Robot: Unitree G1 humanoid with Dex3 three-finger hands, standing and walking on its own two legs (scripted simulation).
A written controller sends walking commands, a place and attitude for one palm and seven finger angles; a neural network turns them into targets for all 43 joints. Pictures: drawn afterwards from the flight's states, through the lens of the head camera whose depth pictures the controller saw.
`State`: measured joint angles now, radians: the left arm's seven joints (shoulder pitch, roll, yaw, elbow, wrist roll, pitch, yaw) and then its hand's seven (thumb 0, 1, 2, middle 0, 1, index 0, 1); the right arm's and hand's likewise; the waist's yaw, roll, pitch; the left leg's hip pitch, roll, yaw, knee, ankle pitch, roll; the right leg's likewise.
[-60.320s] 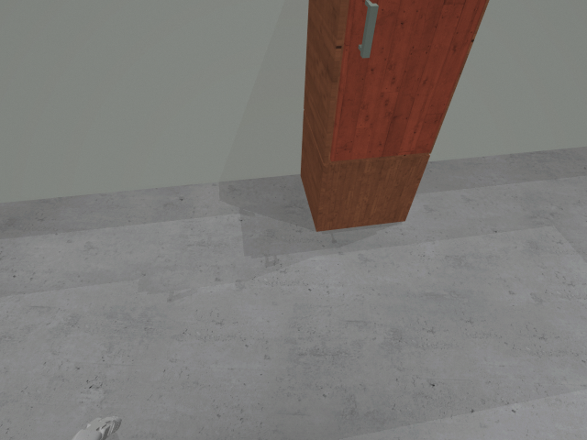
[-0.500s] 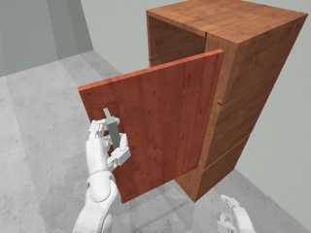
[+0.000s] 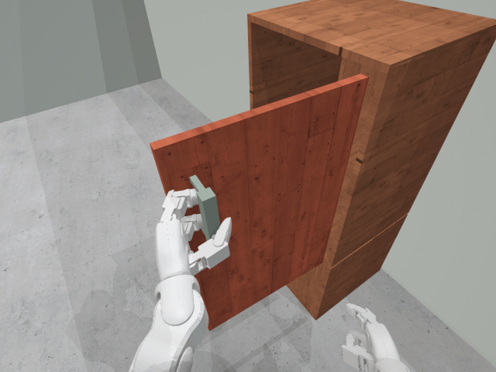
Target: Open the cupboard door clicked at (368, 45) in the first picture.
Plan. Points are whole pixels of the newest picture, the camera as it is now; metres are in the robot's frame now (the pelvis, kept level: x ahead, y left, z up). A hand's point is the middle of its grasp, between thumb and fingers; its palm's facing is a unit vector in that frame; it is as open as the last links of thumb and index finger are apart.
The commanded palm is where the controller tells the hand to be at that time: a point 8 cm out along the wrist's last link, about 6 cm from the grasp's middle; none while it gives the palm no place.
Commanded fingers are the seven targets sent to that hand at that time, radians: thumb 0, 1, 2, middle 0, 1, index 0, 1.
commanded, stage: open thumb and fingers to let go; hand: left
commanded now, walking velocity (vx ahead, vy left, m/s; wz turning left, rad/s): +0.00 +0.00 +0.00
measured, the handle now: (206, 215) +0.32 +0.10 +0.12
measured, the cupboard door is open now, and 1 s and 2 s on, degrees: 87 85 85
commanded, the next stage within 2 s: slide the hand sideways off the handle in 0.58 s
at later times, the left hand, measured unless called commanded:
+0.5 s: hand (215, 238) +0.27 +0.08 +0.13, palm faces +0.25 -0.97 +0.00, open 14.7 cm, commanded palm +0.22 +0.11 +0.13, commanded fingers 0.00 -0.50 0.30 -0.17 -0.40 -0.17 -0.40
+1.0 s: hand (209, 255) +0.24 +0.08 +0.13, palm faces -0.14 -0.99 +0.01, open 16.4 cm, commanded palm +0.21 +0.13 +0.13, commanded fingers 0.00 -0.50 0.30 -0.15 -0.30 -0.15 -0.30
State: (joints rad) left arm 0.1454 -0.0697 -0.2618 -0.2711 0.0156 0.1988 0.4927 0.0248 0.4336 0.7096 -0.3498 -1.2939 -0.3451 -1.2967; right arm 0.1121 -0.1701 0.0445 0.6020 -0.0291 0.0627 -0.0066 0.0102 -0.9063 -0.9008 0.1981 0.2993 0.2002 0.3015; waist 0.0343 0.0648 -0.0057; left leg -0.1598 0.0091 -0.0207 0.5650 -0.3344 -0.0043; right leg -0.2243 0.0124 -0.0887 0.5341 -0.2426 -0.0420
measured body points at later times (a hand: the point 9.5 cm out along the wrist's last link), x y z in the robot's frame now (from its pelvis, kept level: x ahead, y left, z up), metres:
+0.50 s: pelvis -0.01 +0.02 +0.00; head -0.04 +0.01 +0.45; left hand +0.25 +0.13 +0.14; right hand +0.18 -0.17 -0.09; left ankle -0.01 +0.12 -0.73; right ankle +0.03 -0.09 -0.73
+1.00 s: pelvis +0.00 +0.01 +0.00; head -0.03 +0.00 +0.45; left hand +0.24 +0.13 +0.13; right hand +0.18 -0.19 -0.08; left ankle -0.01 +0.12 -0.73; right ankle +0.03 -0.09 -0.73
